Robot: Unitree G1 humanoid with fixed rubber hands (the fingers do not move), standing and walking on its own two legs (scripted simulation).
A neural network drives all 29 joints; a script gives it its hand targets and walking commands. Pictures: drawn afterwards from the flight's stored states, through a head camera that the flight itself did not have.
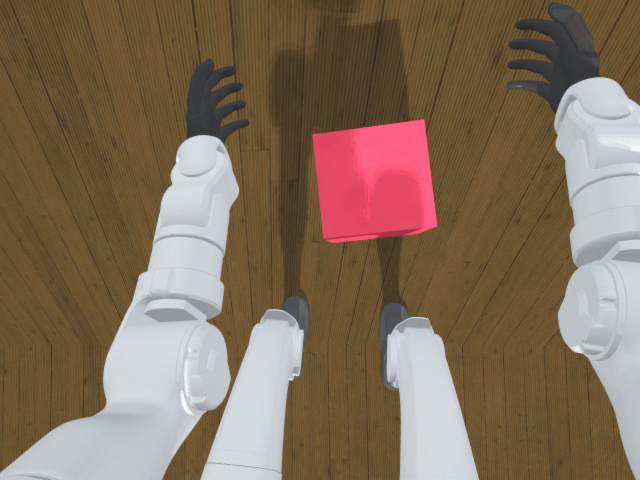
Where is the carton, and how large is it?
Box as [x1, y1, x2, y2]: [313, 120, 436, 242]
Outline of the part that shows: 423,120 313,134 323,238 332,242 411,234 420,232 436,225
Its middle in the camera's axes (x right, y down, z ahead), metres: +0.11 -0.10 +0.84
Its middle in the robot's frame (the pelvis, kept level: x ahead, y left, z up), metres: +0.49 -0.03 -0.52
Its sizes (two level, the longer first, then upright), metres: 0.210 0.200 0.250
